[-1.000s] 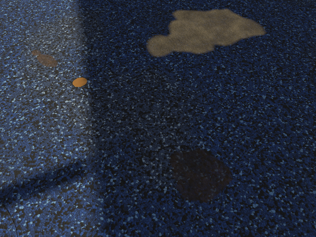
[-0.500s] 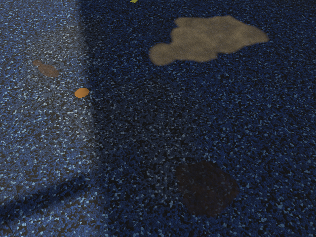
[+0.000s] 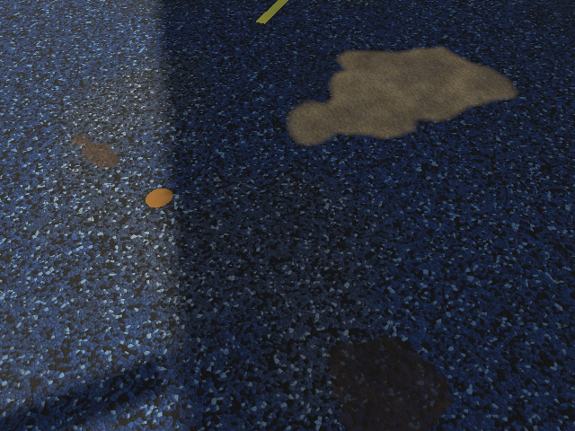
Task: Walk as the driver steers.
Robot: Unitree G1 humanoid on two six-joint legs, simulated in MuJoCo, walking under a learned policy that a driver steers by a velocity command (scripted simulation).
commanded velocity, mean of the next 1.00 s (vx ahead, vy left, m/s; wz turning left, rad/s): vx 0.48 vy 0.00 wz -0.36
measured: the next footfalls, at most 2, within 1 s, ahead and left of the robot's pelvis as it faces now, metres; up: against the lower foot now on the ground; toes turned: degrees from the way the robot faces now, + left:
left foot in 0.26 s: +0.33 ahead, +0.15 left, +0.00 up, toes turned +1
right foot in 0.82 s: +0.59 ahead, -0.14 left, +0.00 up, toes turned -22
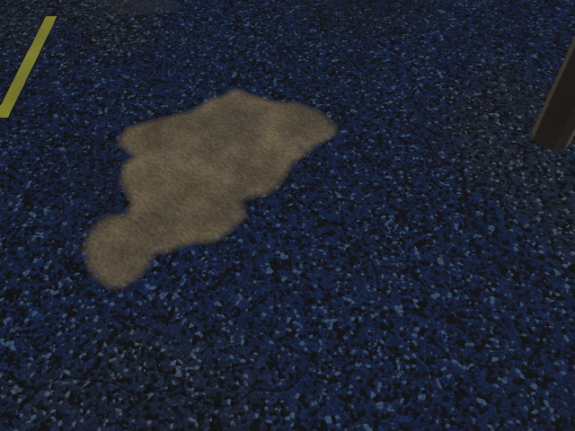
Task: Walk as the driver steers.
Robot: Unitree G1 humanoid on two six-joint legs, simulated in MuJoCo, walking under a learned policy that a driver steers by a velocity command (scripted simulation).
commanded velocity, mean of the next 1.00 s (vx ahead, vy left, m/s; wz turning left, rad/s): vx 0.43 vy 0.00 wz -0.23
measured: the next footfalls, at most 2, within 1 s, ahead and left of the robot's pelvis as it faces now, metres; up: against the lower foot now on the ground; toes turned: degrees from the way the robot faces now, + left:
left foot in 0.30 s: +0.38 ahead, +0.13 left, +0.00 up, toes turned -11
right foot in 0.80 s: +0.61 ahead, -0.16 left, +0.00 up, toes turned -13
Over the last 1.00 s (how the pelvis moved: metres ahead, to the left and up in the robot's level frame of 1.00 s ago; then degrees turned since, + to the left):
0.55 -0.06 -0.01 -25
